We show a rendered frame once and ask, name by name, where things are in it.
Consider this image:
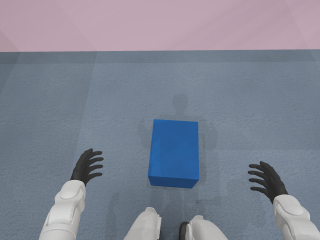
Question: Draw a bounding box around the left robot thigh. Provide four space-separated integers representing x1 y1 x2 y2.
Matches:
123 211 162 240

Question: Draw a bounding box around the robot right hand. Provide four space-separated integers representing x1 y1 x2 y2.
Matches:
248 161 289 204

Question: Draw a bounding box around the carton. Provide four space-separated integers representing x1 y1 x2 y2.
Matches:
148 119 199 189

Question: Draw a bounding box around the left robot forearm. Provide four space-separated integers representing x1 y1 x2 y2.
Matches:
38 180 86 240

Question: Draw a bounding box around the robot left hand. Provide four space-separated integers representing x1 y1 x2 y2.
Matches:
70 148 104 187

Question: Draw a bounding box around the right robot forearm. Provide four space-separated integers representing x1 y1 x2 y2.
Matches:
273 194 320 240

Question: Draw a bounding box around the right robot foot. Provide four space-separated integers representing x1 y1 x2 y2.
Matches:
179 221 189 240

